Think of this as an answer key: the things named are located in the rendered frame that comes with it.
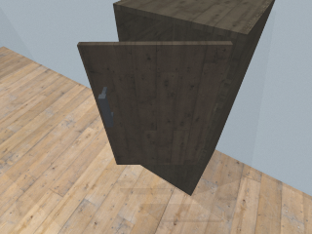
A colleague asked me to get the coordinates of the cupboard door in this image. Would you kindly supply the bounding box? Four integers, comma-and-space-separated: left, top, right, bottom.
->
77, 41, 233, 165

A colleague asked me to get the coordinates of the handle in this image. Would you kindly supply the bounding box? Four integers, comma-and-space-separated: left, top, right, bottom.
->
97, 87, 114, 128

